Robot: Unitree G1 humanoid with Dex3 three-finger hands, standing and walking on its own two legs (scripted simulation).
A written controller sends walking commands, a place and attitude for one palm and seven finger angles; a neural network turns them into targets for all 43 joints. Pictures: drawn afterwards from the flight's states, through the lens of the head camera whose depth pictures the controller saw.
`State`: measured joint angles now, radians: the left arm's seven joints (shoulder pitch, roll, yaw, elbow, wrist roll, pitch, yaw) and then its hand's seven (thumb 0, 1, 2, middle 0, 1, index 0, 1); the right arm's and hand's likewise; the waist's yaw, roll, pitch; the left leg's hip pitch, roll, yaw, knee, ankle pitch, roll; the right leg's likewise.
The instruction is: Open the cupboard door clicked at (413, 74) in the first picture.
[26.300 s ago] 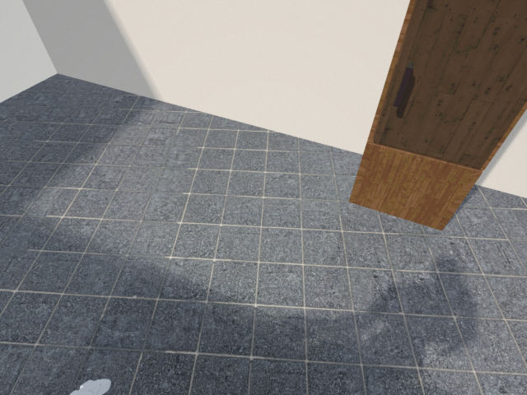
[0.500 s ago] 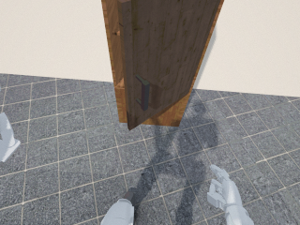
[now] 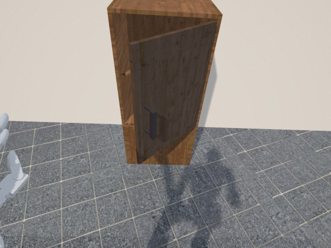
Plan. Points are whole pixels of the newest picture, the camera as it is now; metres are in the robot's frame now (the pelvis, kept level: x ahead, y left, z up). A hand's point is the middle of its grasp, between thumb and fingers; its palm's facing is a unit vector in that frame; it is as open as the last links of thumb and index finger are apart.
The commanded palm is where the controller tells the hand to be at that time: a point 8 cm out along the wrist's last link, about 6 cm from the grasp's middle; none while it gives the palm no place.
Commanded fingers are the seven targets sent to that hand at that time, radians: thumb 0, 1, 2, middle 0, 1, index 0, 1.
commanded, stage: stop stepping back and stand still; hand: left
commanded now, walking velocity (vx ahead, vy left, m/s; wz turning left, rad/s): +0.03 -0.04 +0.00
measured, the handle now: (149, 122) +0.61 +0.10 -0.07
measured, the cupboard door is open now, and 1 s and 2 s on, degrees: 42 42 42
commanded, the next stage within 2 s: let the arm hang, fingers relaxed in 0.36 s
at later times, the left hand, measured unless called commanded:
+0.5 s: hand (32, 195) +0.18 +0.27 +0.12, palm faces +0.38 -0.80 -0.46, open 7.4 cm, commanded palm none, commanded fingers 0.00 0.90 0.90 -0.20 -0.30 -0.20 -0.30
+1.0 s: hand out of the picture -0.02 +0.22 -0.17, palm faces +0.05 -0.97 -0.25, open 7.2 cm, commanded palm none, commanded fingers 0.00 0.90 0.90 -0.20 -0.30 -0.20 -0.30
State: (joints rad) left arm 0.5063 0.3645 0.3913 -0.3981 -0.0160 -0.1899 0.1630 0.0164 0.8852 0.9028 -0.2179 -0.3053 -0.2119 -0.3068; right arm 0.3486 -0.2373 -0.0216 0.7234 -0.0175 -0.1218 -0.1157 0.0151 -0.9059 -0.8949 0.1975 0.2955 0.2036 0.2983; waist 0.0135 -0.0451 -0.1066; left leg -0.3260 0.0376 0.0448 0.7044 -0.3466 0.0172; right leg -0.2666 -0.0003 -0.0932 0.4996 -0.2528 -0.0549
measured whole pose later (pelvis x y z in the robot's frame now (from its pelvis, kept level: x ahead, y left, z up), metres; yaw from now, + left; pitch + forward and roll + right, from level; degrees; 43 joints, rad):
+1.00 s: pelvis -0.04 +0.02 +0.00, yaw +2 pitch -1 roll +0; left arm 0.25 0.23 0.02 1.04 0.01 0.03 0.01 0.00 0.94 0.90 -0.21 -0.30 -0.20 -0.30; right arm 0.28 -0.18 -0.01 1.05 -0.03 0.03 -0.01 0.01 -0.91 -0.89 0.20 0.30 0.20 0.30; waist 0.00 0.01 0.06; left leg -0.22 0.02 0.01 0.47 -0.23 -0.01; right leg -0.24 -0.02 -0.13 0.44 -0.17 -0.03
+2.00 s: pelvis +0.00 +0.01 +0.01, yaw +2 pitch -1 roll +0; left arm 0.15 0.26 0.02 1.14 0.01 -0.01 0.01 0.01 0.91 0.90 -0.21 -0.30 -0.20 -0.30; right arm 0.16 -0.26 -0.01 1.13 -0.02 0.00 -0.02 0.00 -0.91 -0.89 0.20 0.30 0.20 0.30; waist 0.00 0.03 0.06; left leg -0.09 0.02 0.03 0.33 -0.21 -0.01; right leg -0.16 -0.02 -0.11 0.36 -0.18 -0.03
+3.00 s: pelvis -0.01 -0.03 +0.00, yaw -18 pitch +1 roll +3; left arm 0.23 0.20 0.07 0.96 0.02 0.04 0.01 0.01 0.91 0.90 -0.21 -0.30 -0.20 -0.30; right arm 0.11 -0.23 -0.07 0.94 -0.01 0.05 -0.03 0.01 -0.91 -0.89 0.20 0.30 0.20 0.30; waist 0.02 -0.01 0.11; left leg -0.47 0.05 0.02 1.05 -0.41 -0.06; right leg -0.28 0.06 0.08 0.51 -0.24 -0.07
